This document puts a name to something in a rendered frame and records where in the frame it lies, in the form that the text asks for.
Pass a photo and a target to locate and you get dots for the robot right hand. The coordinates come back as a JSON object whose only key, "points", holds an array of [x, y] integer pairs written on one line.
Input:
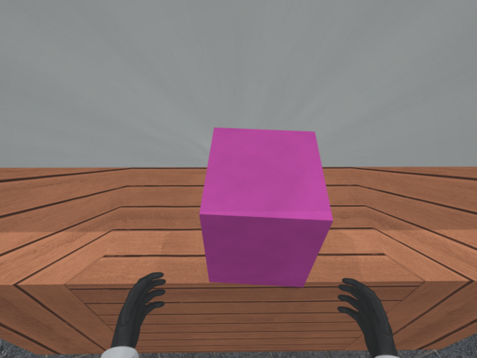
{"points": [[371, 317]]}

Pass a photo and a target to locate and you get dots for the robot left hand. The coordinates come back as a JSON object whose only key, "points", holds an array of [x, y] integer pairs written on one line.
{"points": [[135, 309]]}

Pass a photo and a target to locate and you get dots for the pedestal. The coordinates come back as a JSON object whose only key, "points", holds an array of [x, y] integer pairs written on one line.
{"points": [[74, 241]]}

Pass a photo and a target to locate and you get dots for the carton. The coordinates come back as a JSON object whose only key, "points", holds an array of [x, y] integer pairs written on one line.
{"points": [[265, 209]]}

